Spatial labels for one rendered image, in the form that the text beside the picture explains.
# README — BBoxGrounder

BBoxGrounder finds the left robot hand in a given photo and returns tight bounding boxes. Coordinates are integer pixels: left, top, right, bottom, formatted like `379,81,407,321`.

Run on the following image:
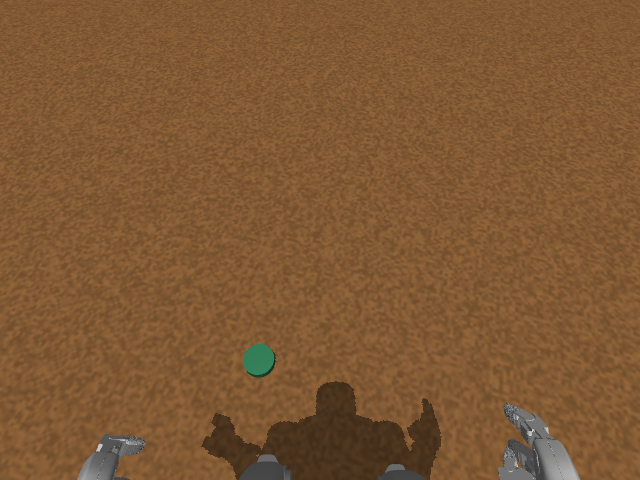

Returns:
77,434,145,480

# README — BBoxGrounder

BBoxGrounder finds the tin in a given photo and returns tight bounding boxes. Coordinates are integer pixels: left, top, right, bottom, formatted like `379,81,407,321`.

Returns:
243,344,275,378

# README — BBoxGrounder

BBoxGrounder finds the right robot hand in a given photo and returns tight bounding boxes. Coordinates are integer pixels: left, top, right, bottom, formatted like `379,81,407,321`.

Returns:
498,403,580,480

